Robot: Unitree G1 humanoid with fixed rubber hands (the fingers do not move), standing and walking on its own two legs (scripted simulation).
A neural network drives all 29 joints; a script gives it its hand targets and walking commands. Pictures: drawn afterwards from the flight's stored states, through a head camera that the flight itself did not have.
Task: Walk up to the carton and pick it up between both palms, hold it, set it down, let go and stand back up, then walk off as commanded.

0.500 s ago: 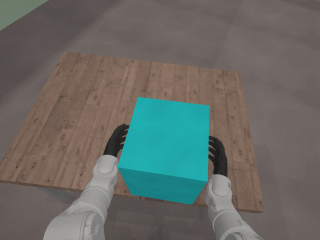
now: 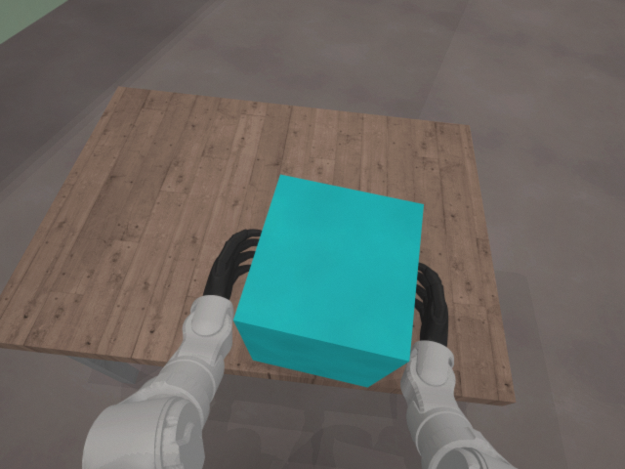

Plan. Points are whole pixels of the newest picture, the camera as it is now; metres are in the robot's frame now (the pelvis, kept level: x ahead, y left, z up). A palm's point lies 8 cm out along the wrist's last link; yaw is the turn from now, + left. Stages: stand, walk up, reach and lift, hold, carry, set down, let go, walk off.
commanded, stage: set down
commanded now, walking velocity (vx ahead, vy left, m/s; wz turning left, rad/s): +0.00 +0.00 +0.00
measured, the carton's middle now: (328, 291) +0.39 -0.03 -0.09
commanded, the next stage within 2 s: none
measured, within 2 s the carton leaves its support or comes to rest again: neither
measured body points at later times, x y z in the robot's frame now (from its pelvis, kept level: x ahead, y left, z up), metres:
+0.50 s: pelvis +0.00 +0.00 -0.01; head +0.12 +0.01 +0.43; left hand +0.39 +0.12 -0.05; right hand +0.34 -0.17 -0.05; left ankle -0.02 +0.12 -0.74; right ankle +0.00 -0.12 -0.74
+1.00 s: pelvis +0.00 +0.00 -0.01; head +0.13 +0.01 +0.42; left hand +0.40 +0.12 -0.05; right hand +0.34 -0.17 -0.06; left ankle -0.02 +0.12 -0.74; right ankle +0.00 -0.12 -0.74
